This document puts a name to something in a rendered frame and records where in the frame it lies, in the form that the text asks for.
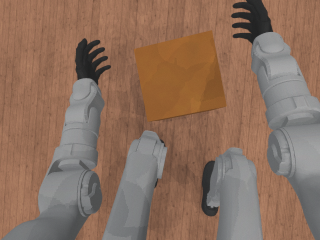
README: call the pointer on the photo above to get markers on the right robot hand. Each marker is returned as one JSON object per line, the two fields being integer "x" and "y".
{"x": 258, "y": 16}

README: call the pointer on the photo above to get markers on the robot left forearm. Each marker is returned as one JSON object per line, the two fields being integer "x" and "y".
{"x": 77, "y": 149}

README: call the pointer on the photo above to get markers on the left robot hand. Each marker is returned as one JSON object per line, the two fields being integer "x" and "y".
{"x": 85, "y": 68}

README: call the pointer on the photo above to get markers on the robot right forearm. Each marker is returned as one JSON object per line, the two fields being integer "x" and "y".
{"x": 282, "y": 85}

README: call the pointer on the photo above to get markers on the carton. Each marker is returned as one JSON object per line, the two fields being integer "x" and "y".
{"x": 180, "y": 77}

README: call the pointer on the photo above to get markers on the robot left thigh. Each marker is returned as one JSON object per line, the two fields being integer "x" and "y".
{"x": 129, "y": 216}

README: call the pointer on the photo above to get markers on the left robot upper arm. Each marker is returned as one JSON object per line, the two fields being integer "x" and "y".
{"x": 66, "y": 200}

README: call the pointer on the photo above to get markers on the left robot shin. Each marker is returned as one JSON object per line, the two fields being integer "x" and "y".
{"x": 148, "y": 134}

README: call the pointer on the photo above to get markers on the right robot upper arm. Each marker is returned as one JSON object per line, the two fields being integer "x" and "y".
{"x": 294, "y": 152}

